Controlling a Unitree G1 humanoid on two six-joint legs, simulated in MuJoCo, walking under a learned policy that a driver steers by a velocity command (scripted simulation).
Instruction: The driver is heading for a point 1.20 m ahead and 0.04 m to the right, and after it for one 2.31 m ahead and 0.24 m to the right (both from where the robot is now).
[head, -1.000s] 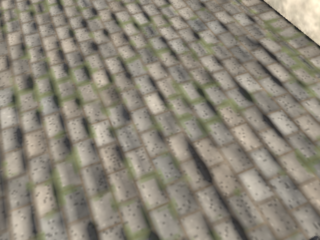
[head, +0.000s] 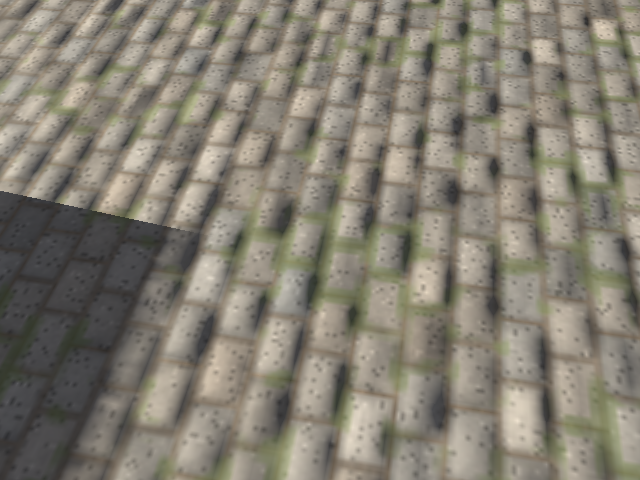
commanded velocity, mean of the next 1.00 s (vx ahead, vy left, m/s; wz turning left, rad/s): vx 0.45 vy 0.00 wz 0.23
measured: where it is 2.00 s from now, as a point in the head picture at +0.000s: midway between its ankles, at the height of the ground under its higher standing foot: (302, 246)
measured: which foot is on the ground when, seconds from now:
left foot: up 0.00-0.20, down 0.22-0.70, up 0.72-1.00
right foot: down 0.00-0.22, up 0.24-0.66, down 0.68-1.00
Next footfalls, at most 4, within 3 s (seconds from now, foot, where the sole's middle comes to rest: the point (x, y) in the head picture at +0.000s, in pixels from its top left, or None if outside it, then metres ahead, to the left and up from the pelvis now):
0.22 left None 0.09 0.14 -0.78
0.68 right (344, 471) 0.48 0.00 -0.77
1.16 left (211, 375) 0.70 0.30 -0.78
1.68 right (338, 282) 0.95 0.01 -0.78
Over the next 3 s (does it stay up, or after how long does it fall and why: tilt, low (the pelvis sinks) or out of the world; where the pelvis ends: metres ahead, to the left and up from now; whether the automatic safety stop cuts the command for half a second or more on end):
stays up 1.17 0.01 0.00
